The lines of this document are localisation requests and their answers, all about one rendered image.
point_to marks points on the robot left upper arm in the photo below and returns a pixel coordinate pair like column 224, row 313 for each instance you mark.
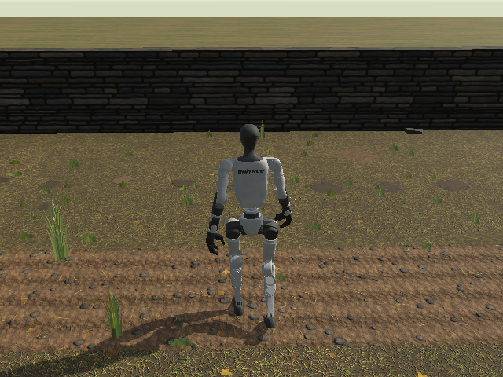
column 223, row 179

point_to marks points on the robot right hand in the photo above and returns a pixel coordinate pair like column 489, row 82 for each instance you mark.
column 282, row 216

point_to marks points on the robot left forearm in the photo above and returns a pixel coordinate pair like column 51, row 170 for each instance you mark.
column 216, row 214

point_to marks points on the robot right upper arm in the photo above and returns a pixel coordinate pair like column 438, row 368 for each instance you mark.
column 278, row 176

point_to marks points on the robot right forearm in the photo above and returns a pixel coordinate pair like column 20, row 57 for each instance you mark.
column 285, row 205

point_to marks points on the humanoid robot torso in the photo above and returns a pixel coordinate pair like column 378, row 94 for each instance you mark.
column 251, row 189

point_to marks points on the robot right foot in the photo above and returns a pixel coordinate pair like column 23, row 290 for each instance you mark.
column 270, row 322

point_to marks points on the robot left hand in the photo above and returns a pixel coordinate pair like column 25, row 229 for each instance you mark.
column 210, row 242

